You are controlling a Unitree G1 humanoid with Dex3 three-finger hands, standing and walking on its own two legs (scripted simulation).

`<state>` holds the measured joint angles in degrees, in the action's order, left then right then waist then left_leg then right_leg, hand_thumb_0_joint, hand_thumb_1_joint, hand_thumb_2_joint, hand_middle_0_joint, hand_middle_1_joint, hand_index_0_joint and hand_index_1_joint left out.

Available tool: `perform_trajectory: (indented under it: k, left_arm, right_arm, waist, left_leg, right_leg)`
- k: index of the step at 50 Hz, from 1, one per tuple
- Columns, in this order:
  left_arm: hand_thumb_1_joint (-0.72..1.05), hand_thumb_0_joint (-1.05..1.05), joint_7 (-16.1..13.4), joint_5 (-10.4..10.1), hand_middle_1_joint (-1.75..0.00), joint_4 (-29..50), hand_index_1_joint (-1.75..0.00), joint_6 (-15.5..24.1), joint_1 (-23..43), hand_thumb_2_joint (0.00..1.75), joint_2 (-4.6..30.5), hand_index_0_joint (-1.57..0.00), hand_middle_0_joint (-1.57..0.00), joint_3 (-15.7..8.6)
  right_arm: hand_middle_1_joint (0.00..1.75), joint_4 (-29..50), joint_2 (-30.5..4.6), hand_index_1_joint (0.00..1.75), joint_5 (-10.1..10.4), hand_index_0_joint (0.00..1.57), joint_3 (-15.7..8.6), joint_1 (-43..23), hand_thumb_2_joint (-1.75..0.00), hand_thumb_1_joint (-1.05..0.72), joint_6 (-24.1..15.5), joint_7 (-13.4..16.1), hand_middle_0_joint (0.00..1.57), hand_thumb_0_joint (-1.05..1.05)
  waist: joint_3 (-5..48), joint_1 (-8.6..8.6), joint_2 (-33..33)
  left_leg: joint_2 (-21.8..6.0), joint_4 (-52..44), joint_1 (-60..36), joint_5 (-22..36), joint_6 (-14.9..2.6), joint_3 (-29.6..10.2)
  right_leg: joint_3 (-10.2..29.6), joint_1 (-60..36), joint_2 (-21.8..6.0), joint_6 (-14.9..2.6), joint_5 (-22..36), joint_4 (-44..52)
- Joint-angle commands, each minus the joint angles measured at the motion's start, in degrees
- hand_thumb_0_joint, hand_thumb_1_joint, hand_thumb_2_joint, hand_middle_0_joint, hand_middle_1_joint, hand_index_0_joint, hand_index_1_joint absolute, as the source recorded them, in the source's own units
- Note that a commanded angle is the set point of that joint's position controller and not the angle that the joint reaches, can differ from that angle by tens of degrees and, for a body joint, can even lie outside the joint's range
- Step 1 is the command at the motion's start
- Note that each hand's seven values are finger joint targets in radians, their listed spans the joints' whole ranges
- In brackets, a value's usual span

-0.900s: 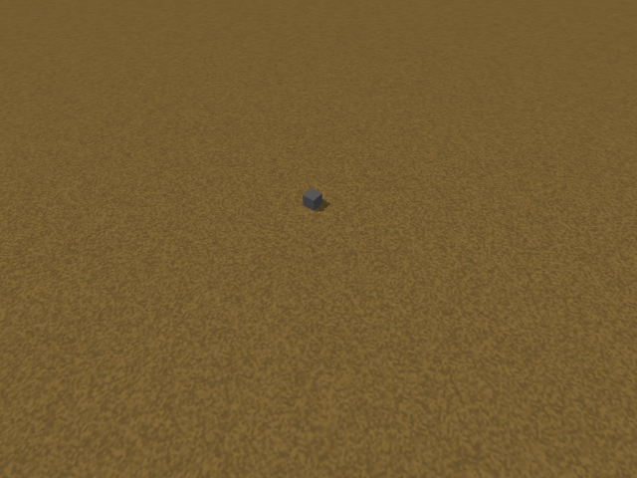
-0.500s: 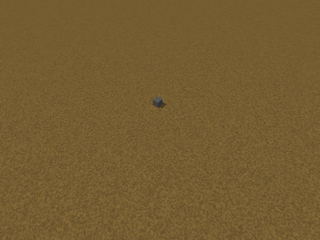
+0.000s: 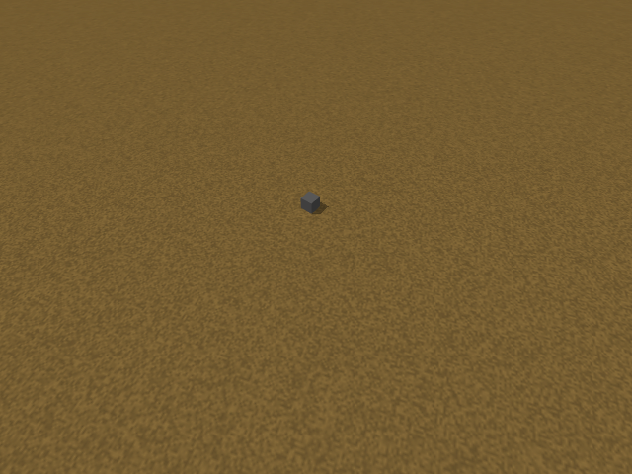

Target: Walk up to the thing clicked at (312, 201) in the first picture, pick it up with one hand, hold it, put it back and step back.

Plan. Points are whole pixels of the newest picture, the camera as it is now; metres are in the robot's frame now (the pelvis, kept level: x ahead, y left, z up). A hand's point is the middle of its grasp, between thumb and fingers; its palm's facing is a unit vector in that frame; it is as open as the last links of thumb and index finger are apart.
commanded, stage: stand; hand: left
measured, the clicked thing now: (310, 202) +1.40 +0.04 -0.75
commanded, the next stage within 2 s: walk up in 0.22 s
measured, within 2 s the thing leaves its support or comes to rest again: neither
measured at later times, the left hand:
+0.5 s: hand out of the picture +0.14 +0.24 -0.14, palm faces -0.12 -0.91 -0.40, open 7.4 cm
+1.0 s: hand (200, 378) +0.33 +0.22 -0.18, palm faces -0.18 -0.92 -0.33, open 7.4 cm
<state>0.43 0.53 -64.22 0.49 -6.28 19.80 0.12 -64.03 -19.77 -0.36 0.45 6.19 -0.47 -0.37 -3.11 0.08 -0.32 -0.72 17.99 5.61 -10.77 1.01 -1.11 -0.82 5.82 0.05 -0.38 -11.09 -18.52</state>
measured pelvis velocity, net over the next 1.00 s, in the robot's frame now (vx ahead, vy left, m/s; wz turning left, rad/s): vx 0.25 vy -0.05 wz -0.15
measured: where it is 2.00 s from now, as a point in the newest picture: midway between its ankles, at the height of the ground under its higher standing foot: (358, 340)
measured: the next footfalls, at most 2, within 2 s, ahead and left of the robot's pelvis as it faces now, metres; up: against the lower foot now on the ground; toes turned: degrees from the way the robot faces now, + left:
right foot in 0.50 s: +0.15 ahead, -0.19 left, +0.00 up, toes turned -7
left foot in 0.88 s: +0.37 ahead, +0.05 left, +0.00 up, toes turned -2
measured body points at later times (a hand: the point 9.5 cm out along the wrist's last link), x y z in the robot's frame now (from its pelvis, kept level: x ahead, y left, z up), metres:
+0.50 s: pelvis +0.05 -0.04 -0.02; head +0.05 -0.06 +0.43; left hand +0.15 +0.29 -0.11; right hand +0.06 -0.38 -0.14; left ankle -0.01 +0.13 -0.75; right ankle +0.10 -0.18 -0.75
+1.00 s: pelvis +0.25 -0.05 -0.02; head +0.27 -0.03 +0.42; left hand +0.33 +0.26 -0.15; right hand +0.31 -0.38 -0.11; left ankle +0.33 +0.05 -0.75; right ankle +0.16 -0.18 -0.68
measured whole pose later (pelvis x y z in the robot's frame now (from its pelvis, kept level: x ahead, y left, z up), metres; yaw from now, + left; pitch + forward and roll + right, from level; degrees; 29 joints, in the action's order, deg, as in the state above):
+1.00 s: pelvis +0.25 -0.05 -0.02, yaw -8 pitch -3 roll +0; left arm 2.7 0.4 -52.7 2.7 -18.9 24.8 -2.1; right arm -48.7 -22.2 -0.9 -4.3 13.1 -5.0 -4.1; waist -4.2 -0.1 2.8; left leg -2.9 35.5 19.1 -13.7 -1.4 5.3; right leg 4.6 18.7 1.0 -3.2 -24.5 -62.5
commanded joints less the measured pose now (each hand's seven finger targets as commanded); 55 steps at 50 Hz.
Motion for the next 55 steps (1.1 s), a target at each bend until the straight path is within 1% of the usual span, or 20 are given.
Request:
perform_trajectory:
  k: [1,10,11,12,15,16,20,24,25,26,27,30,33,40,43,44,46,47,51,55]
  left_arm:
    - [0.9,0.0,-1.0,-0.1,-0.3,3.4,-0.3,1.4,2.0,0.9,12.4,-0.2,-0.2,-2.4]
    - [0.9,0.0,-1.1,-0.2,-0.3,3.1,-0.3,1.5,1.6,0.9,12.3,-0.2,-0.2,-2.4]
    - [0.9,0.0,1.0,1.2,-0.3,7.8,-0.3,1.9,-2.1,0.9,17.9,-0.2,-0.2,-6.3]
    - [0.9,0.0,1.7,1.8,-0.3,7.6,-0.3,1.8,-0.9,0.9,17.4,-0.2,-0.2,-6.4]
    - [0.9,0.0,2.8,1.9,-0.3,13.0,-0.3,1.8,8.5,0.9,12.8,-0.2,-0.2,-6.2]
    - [0.9,0.0,2.7,1.8,-0.3,13.9,-0.3,2.2,7.7,0.9,13.7,-0.2,-0.2,-6.1]
    - [0.9,0.0,5.0,1.0,-0.3,13.2,-0.3,2.4,-1.3,0.9,14.9,-0.2,-0.2,-6.6]
    - [0.9,0.0,4.3,1.4,-0.3,8.5,-0.3,2.9,-14.7,0.9,15.9,-0.2,-0.2,-8.6]
    - [0.9,0.0,3.3,1.7,-0.3,7.4,-0.3,3.4,-21.3,0.9,19.2,-0.2,-0.2,-9.8]
    - [0.9,0.0,2.2,2.1,-0.3,8.6,-0.3,3.8,-25.8,0.9,24.2,-0.2,-0.2,-11.2]
    - [0.9,0.0,2.4,1.5,-0.3,11.5,-0.3,4.0,-19.3,0.9,25.7,-0.2,-0.2,-10.1]
    - [0.9,0.0,1.9,0.0,-0.3,15.2,-0.3,4.4,-8.1,0.9,22.0,-0.2,-0.2,-8.9]
    - [0.9,0.0,2.1,-0.2,-0.3,15.5,-0.3,5.0,-9.1,0.9,19.8,-0.2,-0.2,-7.9]
    - [0.9,0.0,2.3,0.1,-0.3,18.3,-0.3,5.5,-9.6,0.9,21.0,-0.2,-0.2,-7.9]
    - [0.9,0.0,2.1,0.3,-0.3,19.1,-0.3,5.4,-7.6,0.9,19.5,-0.2,-0.2,-7.1]
    - [0.9,0.0,2.0,0.2,-0.3,18.9,-0.3,5.3,-11.4,0.9,16.4,-0.2,-0.2,-6.1]
    - [0.9,0.0,1.1,-0.8,-0.3,18.9,-0.3,5.0,-15.0,0.9,14.4,-0.2,-0.2,-5.5]
    - [0.9,0.0,0.6,-0.1,-0.3,18.2,-0.3,4.9,-12.8,0.9,18.8,-0.2,-0.2,-5.9]
    - [0.9,0.0,2.1,-0.8,-0.3,14.8,-0.3,4.4,-15.7,0.9,17.3,-0.2,-0.2,-6.1]
    - [0.9,0.0,3.7,-0.1,-0.3,16.6,-0.3,3.7,-10.7,0.9,15.6,-0.2,-0.2,-5.9]
  right_arm:
    - [0.3,3.3,-11.9,0.3,-0.1,0.2,-2.4,-1.6,-0.9,-0.9,-1.3,1.1,0.2,0.0]
    - [0.3,3.2,-11.8,0.3,0.0,0.2,-2.4,-1.3,-0.9,-0.9,-1.1,1.0,0.2,0.0]
    - [0.3,7.0,-18.2,0.3,-1.6,0.2,-6.4,2.6,-0.9,-0.9,-2.7,-0.1,0.2,0.0]
    - [0.3,6.0,-18.8,0.3,-2.1,0.2,-7.1,3.8,-0.9,-0.9,-3.1,-0.5,0.2,0.0]
    - [0.3,6.7,-20.9,0.3,-2.3,0.2,-9.2,9.8,-0.9,-0.9,-3.8,-0.9,0.2,0.0]
    - [0.3,8.2,-21.8,0.3,-2.2,0.2,-9.6,9.2,-0.9,-0.9,-4.5,-0.7,0.2,0.0]
    - [0.3,13.1,-20.8,0.3,-2.5,0.2,-9.4,0.3,-0.9,-0.9,-4.9,-1.4,0.2,0.0]
    - [0.3,14.8,-16.9,0.3,-2.7,0.2,-8.4,-1.9,-0.9,-0.9,-3.6,-2.0,0.2,0.0]
    - [0.3,14.8,-13.6,0.3,-2.6,0.2,-7.1,1.2,-0.9,-0.9,-3.4,-2.0,0.2,0.0]
    - [0.3,17.0,-9.9,0.3,-1.8,0.2,-5.5,0.3,-0.9,-0.9,-3.4,-2.3,0.2,0.0]
    - [0.3,17.3,-14.2,0.3,-1.5,0.2,-6.7,-0.4,-0.9,-0.9,-3.0,-2.0,0.2,0.0]
    - [0.3,13.6,-17.9,0.3,-0.9,0.2,-7.5,4.8,-0.9,-0.9,-3.0,-2.5,0.2,0.0]
    - [0.3,12.7,-16.5,0.3,-1.1,0.2,-7.7,8.3,-0.9,-0.9,-2.7,-3.6,0.2,0.0]
    - [0.3,17.6,-15.1,0.3,-1.4,0.2,-8.1,1.9,-0.9,-0.9,-3.7,-4.5,0.2,0.0]
    - [0.3,15.4,-16.0,0.3,-1.4,0.2,-9.3,11.8,-0.9,-0.9,-4.5,-3.8,0.2,0.0]
    - [0.3,13.7,-18.4,0.3,-1.7,0.2,-10.3,18.4,-0.9,-0.9,-5.1,-3.0,0.2,0.0]
    - [0.3,15.9,-24.6,0.3,-1.3,0.2,-11.6,20.7,-0.9,-0.9,-5.6,-2.1,0.2,0.0]
    - [0.3,17.1,-24.7,0.3,0.3,0.2,-11.7,16.4,-0.9,-0.9,-5.4,-2.2,0.2,0.0]
    - [0.3,19.1,-18.1,0.3,0.3,0.2,-8.5,10.2,-0.9,-0.9,-5.9,-1.9,0.2,0.0]
    - [0.3,19.6,-19.0,0.3,-0.4,0.2,-8.5,11.4,-0.9,-0.9,-6.1,-2.1,0.2,0.0]
  waist:
    - [5.1,-0.14,0.0]
    - [3.7,-0.17,1.2]
    - [10.5,0.4,1.8]
    - [7.1,1.32,-0.4]
    - [-6.2,6.33,-9.7]
    - [-6.0,5.37,-6.5]
    - [-1.5,-0.76,-10.3]
    - [2.5,-7.07,0.0]
    - [5.8,-9.62,12.8]
    - [4.4,-11.71,25.4]
    - [1.5,-8.01,16.3]
    - [-4.2,-1.46,5.6]
    - [-4.2,-0.74,7.4]
    - [-2.7,-1.93,6.0]
    - [2.4,4.09,1.3]
    - [7.0,6.66,-7.9]
    - [7.7,6.17,-16.3]
    - [4.9,4.6,-8.2]
    - [-2.2,0.11,-7.5]
    - [-2.7,1.32,-8.6]
  left_leg:
    - [-6.6,-1.7,-0.9,10.8,-1.89,-4.2]
    - [-6.3,-2.3,0.5,8.6,-1.89,-4.4]
    - [-5.1,3.5,-3.5,-20.5,-6.18,-3.9]
    - [-6.1,3.6,-3.1,-28.6,-7.29,-6.1]
    - [-21.4,-10.6,-7.1,-32.1,-15.45,-24.9]
    - [-25.1,-11.4,-8.4,-28.0,-17.42,-27.2]
    - [-18.2,-9.4,0.2,-23.8,-13.31,-12.3]
    - [-8.5,11.2,17.8,-19.6,-7.98,2.3]
    - [-3.7,28.5,25.5,-21.6,-6.64,6.3]
    - [2.9,45.0,37.3,-25.9,-4.4,6.2]
    - [0.5,48.4,34.8,-21.3,-2.91,-1.6]
    - [-6.3,46.0,31.4,-9.9,-2.56,-3.2]
    - [-6.9,38.2,25.4,-6.5,-1.99,-1.5]
    - [-6.2,18.7,17.0,-1.1,-0.95,1.6]
    - [-2.7,14.0,-1.4,0.7,-2.15,5.1]
    - [-2.6,10.5,-13.0,-4.5,-4.34,3.0]
    - [-24.2,-7.3,-14.3,-27.9,-12.59,-38.1]
    - [-25.5,-7.5,-7.2,-30.1,-15.24,-37.3]
    - [-16.1,-5.9,5.6,-10.4,-12.03,-10.1]
    - [-15.1,-7.5,5.5,-8.5,-14.16,-4.6]
  right_leg:
    - [5.3,-1.0,-7.5,-1.21,11.0,2.5]
    - [5.2,-1.1,-7.3,-1.03,8.8,3.4]
    - [7.2,1.5,-4.4,-3.34,-19.1,-1.5]
    - [8.6,9.8,-5.3,-4.02,-27.1,-4.5]
    - [3.0,35.6,-1.4,-1.35,-17.0,-28.3]
    - [7.5,37.2,-5.2,-1.7,-16.7,-29.1]
    - [4.6,22.0,-7.2,-0.41,-13.8,-23.0]
    - [-3.0,-7.9,-1.0,0.39,-0.3,-11.8]
    - [0.8,-17.7,-1.0,-0.41,-8.3,-8.6]
    - [25.4,-17.3,-13.6,-4.93,-29.8,3.9]
    - [43.7,-5.6,-22.6,-12.11,-40.0,13.3]
    - [29.8,2.4,-18.0,-12.02,-30.6,10.6]
    - [18.4,7.0,-13.6,-11.24,-20.4,9.6]
    - [12.1,9.0,-13.2,-11.47,-13.2,5.8]
    - [7.0,14.7,-10.5,-8.75,0.3,-8.2]
    - [2.6,19.2,-5.7,-6.84,6.3,-25.2]
    - [5.0,35.7,5.5,-3.29,-19.2,-50.1]
    - [9.5,34.2,1.2,-3.68,-17.1,-53.4]
    - [6.6,27.6,-4.7,-1.23,-7.2,-43.2]
    - [1.8,26.4,-6.1,0.91,-4.4,-31.5]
